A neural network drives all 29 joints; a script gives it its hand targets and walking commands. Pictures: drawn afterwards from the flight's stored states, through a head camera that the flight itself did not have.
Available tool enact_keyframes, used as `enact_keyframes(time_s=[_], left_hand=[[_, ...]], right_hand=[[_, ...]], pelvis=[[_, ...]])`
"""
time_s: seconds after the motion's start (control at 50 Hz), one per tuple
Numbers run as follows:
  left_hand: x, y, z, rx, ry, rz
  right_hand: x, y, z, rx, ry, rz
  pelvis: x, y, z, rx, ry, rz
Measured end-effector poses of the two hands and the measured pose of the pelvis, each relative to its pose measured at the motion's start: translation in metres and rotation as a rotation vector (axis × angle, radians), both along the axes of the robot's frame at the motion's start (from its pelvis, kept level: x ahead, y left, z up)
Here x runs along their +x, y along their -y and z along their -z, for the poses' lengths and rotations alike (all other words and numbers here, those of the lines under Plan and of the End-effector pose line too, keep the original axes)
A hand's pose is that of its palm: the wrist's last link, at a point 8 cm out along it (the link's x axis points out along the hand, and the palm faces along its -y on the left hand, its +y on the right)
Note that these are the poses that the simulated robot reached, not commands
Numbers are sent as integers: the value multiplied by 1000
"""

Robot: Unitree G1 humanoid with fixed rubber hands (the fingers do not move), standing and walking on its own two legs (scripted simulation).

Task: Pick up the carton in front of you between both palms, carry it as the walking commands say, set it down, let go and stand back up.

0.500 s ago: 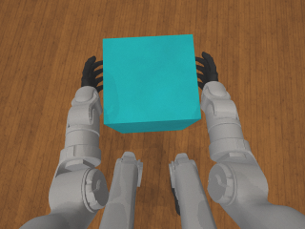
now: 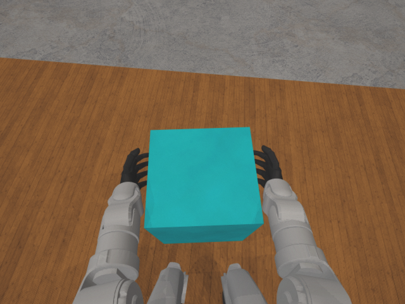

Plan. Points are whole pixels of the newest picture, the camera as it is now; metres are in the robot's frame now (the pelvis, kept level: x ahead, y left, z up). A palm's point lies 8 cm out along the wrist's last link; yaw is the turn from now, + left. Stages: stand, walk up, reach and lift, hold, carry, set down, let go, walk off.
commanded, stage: reach and lift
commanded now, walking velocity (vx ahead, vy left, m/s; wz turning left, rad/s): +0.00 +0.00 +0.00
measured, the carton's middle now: (201, 192) +0.37 +0.01 -0.10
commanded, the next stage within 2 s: hold in 1.52 s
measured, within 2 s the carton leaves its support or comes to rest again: neither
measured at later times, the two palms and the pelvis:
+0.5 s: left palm (111, 170) +0.33 +0.16 +0.11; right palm (307, 169) +0.33 -0.14 +0.11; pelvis +0.04 +0.00 +0.10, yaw +0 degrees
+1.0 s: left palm (104, 167) +0.32 +0.16 +0.13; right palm (315, 167) +0.32 -0.14 +0.14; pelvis +0.03 +0.00 +0.11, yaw +0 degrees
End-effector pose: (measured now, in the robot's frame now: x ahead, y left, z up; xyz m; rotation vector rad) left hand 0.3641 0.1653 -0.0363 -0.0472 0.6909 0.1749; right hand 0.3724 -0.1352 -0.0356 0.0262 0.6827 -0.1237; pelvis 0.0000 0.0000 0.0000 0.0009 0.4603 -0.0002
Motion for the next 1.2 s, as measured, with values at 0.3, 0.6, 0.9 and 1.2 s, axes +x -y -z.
enact_keyframes(time_s=[0.3, 0.6, 0.9, 1.2], left_hand=[[-21, 5, -89, 3, 9, 16], [-40, 10, -162, 34, 22, 52], [-44, 9, -167, 30, 7, 51], [-38, 9, -175, 45, 9, 62]], right_hand=[[-26, 5, -90, -2, 9, 11], [-46, 11, -163, -34, 23, -7], [-51, 9, -168, -31, 7, -7], [-45, 10, -175, -45, 10, -15]], pelvis=[[32, -2, -74, 0, 227, -3], [41, -3, -106, 1, 478, -1], [24, -4, -105, 0, 527, -3], [35, -5, -110, 0, 534, 0]])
